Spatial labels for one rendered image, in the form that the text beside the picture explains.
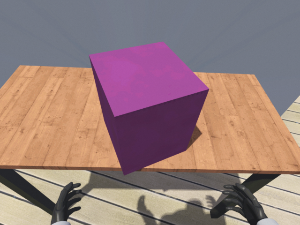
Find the right robot hand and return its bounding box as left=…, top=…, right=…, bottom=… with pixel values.
left=222, top=183, right=268, bottom=225

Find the left robot hand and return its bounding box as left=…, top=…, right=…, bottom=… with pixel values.
left=51, top=182, right=82, bottom=225

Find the table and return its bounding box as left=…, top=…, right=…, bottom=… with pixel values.
left=0, top=65, right=300, bottom=218

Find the carton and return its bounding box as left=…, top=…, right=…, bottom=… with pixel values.
left=89, top=42, right=209, bottom=175

